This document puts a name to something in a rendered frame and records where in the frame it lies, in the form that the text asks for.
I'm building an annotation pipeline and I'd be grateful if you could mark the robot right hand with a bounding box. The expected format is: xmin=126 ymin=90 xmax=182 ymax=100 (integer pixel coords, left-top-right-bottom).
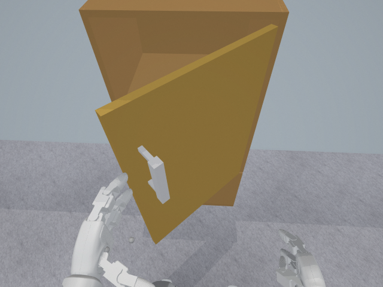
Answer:
xmin=276 ymin=229 xmax=326 ymax=287

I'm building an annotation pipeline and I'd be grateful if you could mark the cupboard door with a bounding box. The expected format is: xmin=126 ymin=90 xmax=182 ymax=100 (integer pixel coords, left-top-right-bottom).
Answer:
xmin=95 ymin=24 xmax=278 ymax=244

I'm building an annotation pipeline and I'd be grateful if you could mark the robot left hand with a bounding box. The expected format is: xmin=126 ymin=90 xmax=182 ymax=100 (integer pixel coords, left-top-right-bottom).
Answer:
xmin=71 ymin=172 xmax=155 ymax=287

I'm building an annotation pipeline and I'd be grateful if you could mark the handle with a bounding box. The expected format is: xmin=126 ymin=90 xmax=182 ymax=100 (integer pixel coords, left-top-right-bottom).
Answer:
xmin=138 ymin=145 xmax=170 ymax=204

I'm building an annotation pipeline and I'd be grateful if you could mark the left robot forearm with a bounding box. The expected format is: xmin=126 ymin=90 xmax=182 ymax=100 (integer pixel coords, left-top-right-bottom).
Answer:
xmin=62 ymin=275 xmax=103 ymax=287

